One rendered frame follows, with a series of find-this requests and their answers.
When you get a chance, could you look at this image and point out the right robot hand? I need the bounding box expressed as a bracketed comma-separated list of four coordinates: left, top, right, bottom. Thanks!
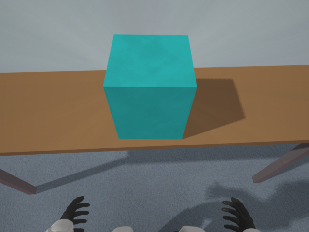
[221, 197, 256, 232]

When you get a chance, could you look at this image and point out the carton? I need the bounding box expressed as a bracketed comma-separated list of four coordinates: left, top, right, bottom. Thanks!
[103, 34, 197, 140]

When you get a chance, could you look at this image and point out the table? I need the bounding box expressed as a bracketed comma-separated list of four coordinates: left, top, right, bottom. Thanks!
[0, 65, 309, 195]

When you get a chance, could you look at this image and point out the left robot hand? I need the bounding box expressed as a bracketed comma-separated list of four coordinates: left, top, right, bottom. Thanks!
[60, 196, 90, 232]

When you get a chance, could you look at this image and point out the robot left forearm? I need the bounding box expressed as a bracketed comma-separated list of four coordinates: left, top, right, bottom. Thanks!
[45, 219, 74, 232]

